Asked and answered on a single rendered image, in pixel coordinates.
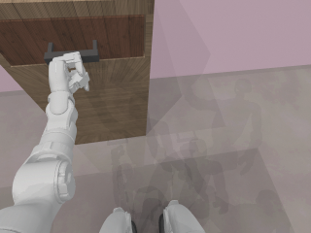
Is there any robot left hand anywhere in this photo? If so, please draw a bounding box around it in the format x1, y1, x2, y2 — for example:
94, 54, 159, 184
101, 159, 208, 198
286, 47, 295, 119
49, 51, 90, 96

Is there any handle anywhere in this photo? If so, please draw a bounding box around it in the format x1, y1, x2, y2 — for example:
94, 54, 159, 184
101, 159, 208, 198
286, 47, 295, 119
44, 40, 100, 66

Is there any robot right shin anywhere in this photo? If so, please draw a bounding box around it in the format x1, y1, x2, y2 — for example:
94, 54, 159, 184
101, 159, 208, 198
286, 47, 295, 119
163, 200, 179, 233

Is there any drawer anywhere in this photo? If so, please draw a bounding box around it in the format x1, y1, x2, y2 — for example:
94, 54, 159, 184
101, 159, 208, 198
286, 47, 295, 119
0, 15, 145, 66

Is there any right robot thigh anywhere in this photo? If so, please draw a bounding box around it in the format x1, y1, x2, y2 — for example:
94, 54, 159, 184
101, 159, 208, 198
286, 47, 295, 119
163, 204, 206, 233

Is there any robot left forearm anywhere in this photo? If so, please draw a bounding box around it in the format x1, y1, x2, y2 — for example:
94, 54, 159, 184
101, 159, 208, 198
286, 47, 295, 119
12, 91, 78, 203

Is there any cabinet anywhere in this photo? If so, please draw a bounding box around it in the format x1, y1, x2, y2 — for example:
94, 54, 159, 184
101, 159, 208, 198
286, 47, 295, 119
0, 0, 155, 145

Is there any left robot upper arm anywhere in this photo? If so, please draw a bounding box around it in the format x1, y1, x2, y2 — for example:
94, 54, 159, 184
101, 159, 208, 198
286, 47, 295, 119
0, 159, 76, 233

